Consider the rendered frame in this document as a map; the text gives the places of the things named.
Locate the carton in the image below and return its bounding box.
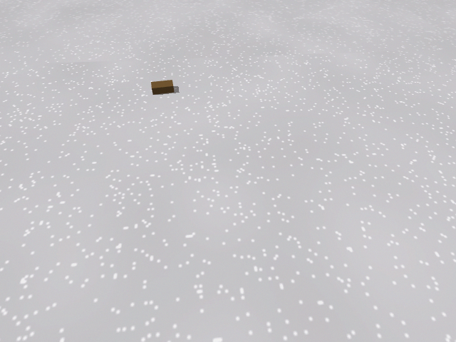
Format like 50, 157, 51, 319
151, 80, 174, 95

